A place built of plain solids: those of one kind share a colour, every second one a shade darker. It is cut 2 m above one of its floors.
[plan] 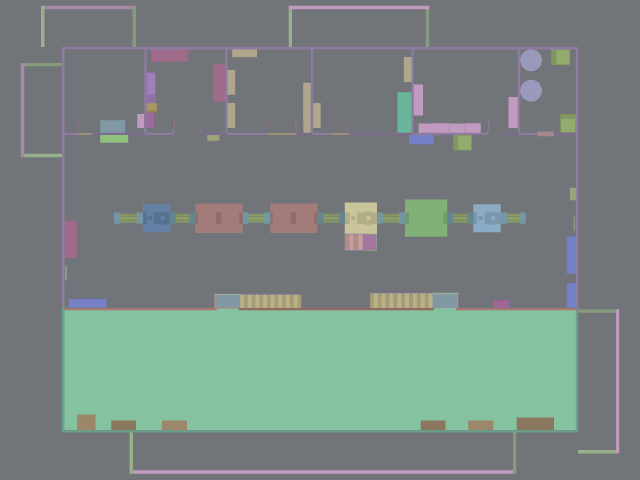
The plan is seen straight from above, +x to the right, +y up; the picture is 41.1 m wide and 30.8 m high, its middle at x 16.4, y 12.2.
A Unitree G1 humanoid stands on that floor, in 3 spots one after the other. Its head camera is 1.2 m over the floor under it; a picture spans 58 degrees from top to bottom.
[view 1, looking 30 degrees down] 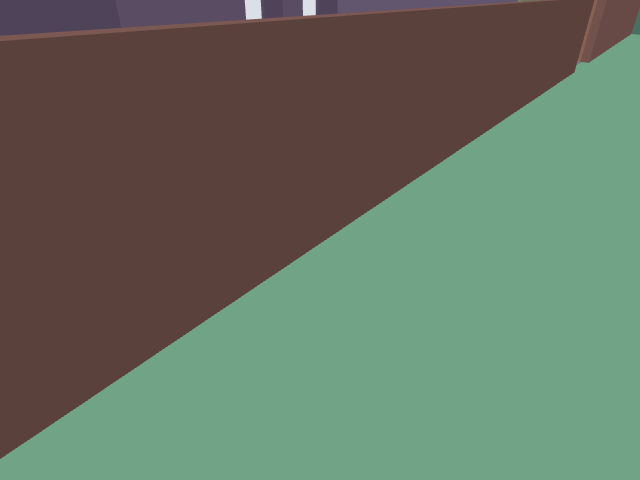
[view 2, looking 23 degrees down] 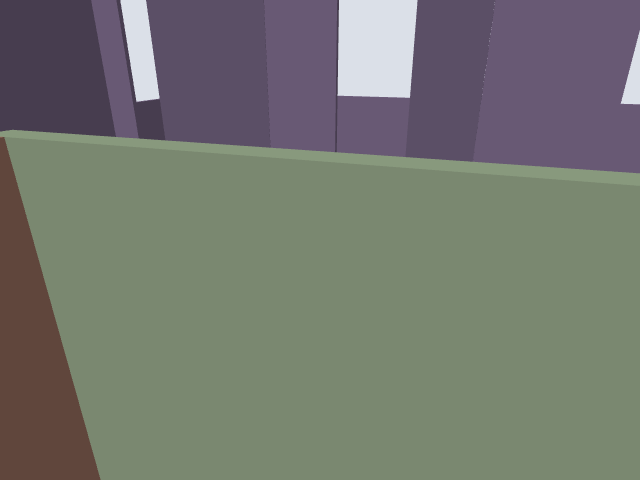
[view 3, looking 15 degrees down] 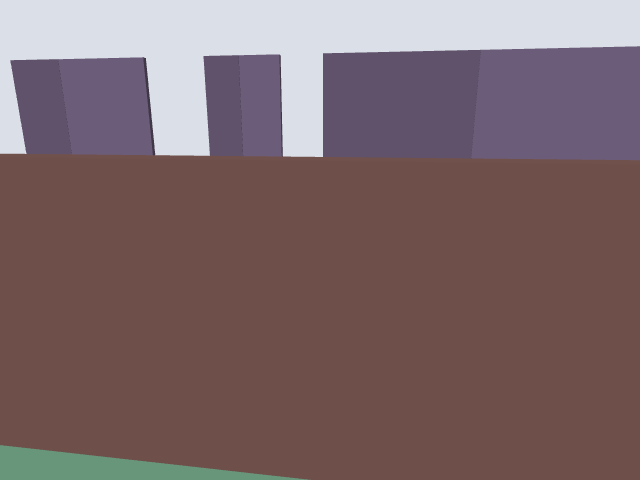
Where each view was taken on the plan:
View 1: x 14.98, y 6.47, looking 37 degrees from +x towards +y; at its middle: mezz_parapet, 2.35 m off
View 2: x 10.28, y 8.27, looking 109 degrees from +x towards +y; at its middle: mezz_cheek_landing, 0.49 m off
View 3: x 19.92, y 6.47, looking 98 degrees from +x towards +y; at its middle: mezz_parapet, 1.28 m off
